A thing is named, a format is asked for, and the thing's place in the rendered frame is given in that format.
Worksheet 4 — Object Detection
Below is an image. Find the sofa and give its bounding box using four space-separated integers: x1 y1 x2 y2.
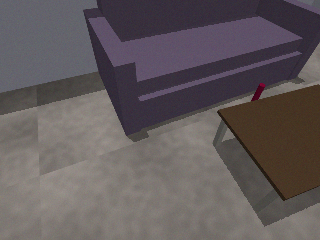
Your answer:
83 0 320 136

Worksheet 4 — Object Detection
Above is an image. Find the coffee table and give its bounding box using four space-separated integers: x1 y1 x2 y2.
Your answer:
213 84 320 214

